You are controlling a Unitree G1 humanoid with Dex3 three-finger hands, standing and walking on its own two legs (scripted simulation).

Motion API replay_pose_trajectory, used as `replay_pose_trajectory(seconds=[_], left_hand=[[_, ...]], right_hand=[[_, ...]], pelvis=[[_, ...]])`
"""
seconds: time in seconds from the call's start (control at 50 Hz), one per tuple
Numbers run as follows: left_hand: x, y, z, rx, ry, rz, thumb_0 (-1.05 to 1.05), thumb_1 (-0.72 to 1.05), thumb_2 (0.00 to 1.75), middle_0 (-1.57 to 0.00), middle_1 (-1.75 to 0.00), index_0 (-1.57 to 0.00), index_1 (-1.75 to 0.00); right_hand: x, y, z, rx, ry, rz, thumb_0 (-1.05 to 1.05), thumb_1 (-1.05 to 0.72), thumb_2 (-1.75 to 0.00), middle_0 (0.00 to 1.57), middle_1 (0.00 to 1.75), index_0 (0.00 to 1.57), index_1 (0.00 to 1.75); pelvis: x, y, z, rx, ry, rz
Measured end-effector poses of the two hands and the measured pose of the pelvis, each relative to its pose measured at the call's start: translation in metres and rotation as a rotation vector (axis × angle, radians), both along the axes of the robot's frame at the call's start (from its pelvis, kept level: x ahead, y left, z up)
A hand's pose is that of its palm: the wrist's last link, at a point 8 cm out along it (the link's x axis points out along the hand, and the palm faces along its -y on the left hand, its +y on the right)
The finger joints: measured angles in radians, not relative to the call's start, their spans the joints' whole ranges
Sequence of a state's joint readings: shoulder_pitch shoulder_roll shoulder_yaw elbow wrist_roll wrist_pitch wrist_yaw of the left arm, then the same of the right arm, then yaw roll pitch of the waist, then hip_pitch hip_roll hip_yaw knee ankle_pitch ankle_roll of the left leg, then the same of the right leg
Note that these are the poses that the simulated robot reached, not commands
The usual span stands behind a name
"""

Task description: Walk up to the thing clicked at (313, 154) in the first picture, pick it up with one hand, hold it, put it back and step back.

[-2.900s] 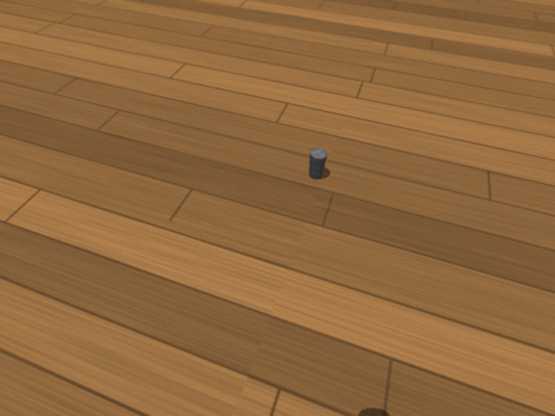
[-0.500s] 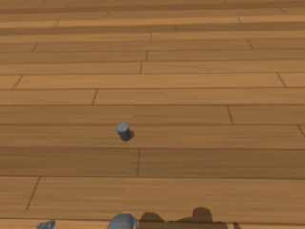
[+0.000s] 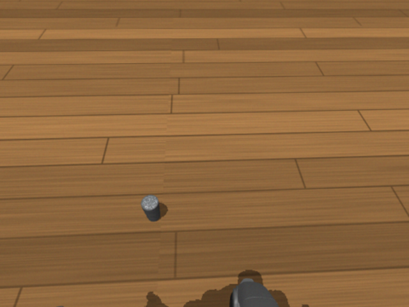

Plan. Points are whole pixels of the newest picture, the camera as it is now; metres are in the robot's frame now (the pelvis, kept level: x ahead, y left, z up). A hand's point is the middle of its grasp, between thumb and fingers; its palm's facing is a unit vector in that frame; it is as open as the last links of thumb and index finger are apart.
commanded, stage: walk up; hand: left
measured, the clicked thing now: (151, 209) +0.63 +0.24 -0.69
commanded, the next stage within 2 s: stand in 2.00 s
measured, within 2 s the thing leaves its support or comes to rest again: neither
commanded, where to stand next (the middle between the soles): +0.31 +0.02 m, yaw +2 degrees
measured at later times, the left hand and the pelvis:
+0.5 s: hand (74, 284) +0.19 +0.29 -0.15, palm faces +0.02 -0.93 -0.38, open 7.4 cm; pelvis +0.17 +0.01 -0.02, yaw +2 degrees
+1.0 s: hand (98, 229) +0.32 +0.27 -0.16, palm faces -0.01 -0.93 -0.37, open 7.4 cm; pelvis +0.24 +0.01 -0.01, yaw +1 degrees
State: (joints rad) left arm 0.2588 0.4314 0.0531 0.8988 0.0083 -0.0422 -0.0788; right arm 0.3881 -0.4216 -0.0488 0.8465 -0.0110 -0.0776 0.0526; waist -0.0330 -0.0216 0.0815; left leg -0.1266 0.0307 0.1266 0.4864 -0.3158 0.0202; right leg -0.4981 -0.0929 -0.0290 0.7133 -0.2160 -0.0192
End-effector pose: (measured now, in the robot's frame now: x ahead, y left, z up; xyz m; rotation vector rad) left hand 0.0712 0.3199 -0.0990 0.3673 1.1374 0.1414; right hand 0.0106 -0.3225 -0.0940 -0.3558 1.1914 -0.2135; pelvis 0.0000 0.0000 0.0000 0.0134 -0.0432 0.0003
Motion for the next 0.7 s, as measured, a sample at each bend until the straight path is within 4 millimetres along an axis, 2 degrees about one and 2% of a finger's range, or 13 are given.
replay_pose_trajectory(seconds=[0.1,0.16,0.24,0.34,0.42,0.5,0.58,0.7], left_hand=[[0.064,-0.014,0.004,0.05,-0.081,-0.014,0.01,0.91,0.9,-0.2,-0.3,-0.2,-0.3],[0.086,-0.024,0.008,0.057,-0.128,-0.001,0.01,0.91,0.9,-0.2,-0.3,-0.2,-0.3],[0.097,-0.031,0.018,0.05,-0.127,0.026,0.01,0.91,0.9,-0.2,-0.3,-0.2,-0.3],[0.1,-0.024,0.017,0.044,-0.08,0.054,0.01,0.9,0.9,-0.2,-0.3,-0.21,-0.3],[0.101,-0.008,0.006,0.032,-0.034,0.085,0.01,0.9,0.9,-0.2,-0.3,-0.21,-0.3],[0.112,0.015,-0.017,0.022,0.024,0.109,0.01,0.9,0.9,-0.2,-0.3,-0.21,-0.3],[0.134,0.022,-0.03,0.012,0.079,0.111,0.01,0.91,0.9,-0.2,-0.3,-0.2,-0.3],[0.175,0.021,-0.028,0.0,0.063,0.089,0.01,0.91,0.9,-0.2,-0.3,-0.2,-0.3]], right_hand=[[0.034,-0.017,-0.029,0.03,0.035,-0.011,0.01,-0.9,-0.9,0.21,0.3,0.21,0.3],[0.067,-0.019,-0.038,0.043,0.044,0.005,0.01,-0.9,-0.9,0.21,0.3,0.21,0.3],[0.118,-0.016,-0.033,0.061,0.004,0.043,0.01,-0.9,-0.9,0.21,0.3,0.21,0.3],[0.171,-0.01,-0.02,0.059,-0.028,0.091,0.01,-0.9,-0.9,0.21,0.3,0.21,0.3],[0.211,-0.002,-0.01,0.03,-0.038,0.12,0.01,-0.9,-0.9,0.21,0.3,0.21,0.3],[0.249,0.009,-0.006,-0.024,-0.073,0.129,0.01,-0.9,-0.9,0.21,0.3,0.21,0.3],[0.274,0.023,-0.001,-0.043,-0.11,0.111,0.01,-0.9,-0.9,0.21,0.3,0.21,0.3],[0.29,0.031,0.002,-0.046,-0.094,0.101,0.01,-0.9,-0.9,0.21,0.3,0.21,0.3]], pelvis=[[0.044,-0.019,-0.016,-0.003,-0.001,0.005],[0.063,-0.025,-0.017,-0.008,-0.009,0.009],[0.086,-0.024,-0.007,-0.014,-0.01,0.015],[0.116,-0.02,-0.001,-0.022,0.0,0.025],[0.143,-0.009,-0.003,-0.031,0.003,0.033],[0.174,0.01,-0.015,-0.029,0.005,0.04],[0.193,0.021,-0.016,-0.027,0.004,0.033],[0.213,0.023,-0.01,-0.025,0.004,0.025]])
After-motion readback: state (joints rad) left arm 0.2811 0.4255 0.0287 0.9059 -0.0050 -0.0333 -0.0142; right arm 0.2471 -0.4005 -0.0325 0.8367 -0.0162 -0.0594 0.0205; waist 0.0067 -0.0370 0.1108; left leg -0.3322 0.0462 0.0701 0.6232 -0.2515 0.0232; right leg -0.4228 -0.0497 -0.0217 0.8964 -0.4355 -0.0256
